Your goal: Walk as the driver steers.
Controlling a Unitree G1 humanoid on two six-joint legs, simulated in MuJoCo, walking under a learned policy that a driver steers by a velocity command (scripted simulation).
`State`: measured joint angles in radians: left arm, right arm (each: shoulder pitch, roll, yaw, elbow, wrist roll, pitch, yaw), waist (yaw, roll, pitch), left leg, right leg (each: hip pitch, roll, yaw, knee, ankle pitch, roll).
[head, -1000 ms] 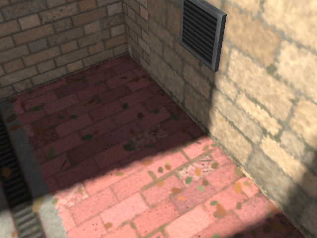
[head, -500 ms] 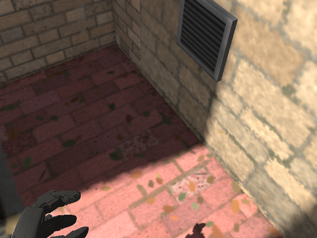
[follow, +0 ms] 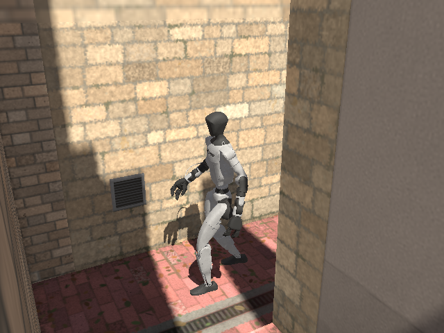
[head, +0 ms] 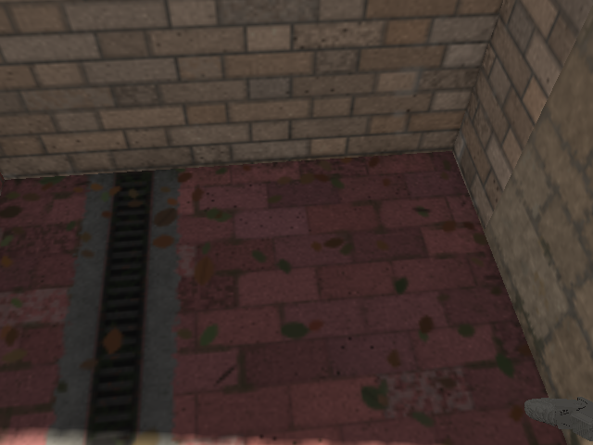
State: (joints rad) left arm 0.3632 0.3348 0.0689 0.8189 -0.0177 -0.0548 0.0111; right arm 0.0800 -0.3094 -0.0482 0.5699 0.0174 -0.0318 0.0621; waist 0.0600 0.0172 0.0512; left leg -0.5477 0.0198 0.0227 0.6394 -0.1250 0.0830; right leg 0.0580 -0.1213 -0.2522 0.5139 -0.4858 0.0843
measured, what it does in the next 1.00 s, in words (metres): walks ahead, turning left: right foot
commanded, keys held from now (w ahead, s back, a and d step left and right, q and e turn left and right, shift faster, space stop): w+q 1.00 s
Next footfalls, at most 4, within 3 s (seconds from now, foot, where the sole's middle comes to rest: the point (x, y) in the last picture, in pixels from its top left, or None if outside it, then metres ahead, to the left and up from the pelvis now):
0.48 right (343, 424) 0.49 -0.05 -0.75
1.02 left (184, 344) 0.65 0.32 -0.75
1.36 right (209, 254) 0.91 0.30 -0.75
1.66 left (101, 370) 0.57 0.49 -0.75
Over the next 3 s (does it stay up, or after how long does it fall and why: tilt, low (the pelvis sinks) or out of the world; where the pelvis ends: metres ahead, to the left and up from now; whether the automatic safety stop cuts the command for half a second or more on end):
stays up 0.63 0.72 0.03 its command is cut before an obstacle after 1.2 s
